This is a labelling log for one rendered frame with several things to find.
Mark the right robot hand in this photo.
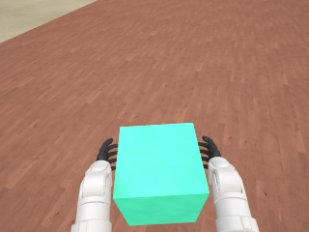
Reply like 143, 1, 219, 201
197, 135, 221, 169

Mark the left robot forearm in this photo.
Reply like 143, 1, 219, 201
70, 160, 113, 232

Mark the carton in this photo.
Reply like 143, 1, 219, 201
113, 123, 210, 226

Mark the left robot hand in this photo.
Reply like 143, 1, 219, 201
96, 138, 119, 171

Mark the right robot forearm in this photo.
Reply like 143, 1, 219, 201
208, 157, 260, 232

